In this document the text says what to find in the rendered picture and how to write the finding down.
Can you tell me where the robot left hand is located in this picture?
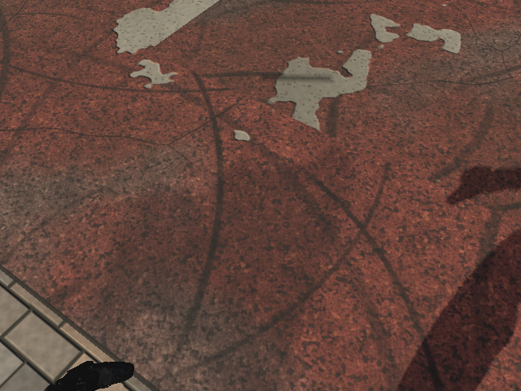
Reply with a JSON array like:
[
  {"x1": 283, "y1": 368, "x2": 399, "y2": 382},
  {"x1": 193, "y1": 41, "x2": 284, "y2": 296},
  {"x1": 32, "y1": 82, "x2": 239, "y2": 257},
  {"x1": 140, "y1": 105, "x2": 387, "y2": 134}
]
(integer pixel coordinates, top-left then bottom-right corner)
[{"x1": 44, "y1": 361, "x2": 134, "y2": 391}]

